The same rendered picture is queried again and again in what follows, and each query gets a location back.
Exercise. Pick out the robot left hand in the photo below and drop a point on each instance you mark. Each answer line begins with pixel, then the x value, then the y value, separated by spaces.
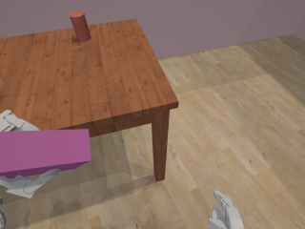
pixel 20 185

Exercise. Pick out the table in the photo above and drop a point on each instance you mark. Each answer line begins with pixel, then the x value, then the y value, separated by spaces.
pixel 110 83

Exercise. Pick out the robot right hand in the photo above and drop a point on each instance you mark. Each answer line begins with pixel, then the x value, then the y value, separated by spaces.
pixel 231 219

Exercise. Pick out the sponge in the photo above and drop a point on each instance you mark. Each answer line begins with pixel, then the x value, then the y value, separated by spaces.
pixel 31 153

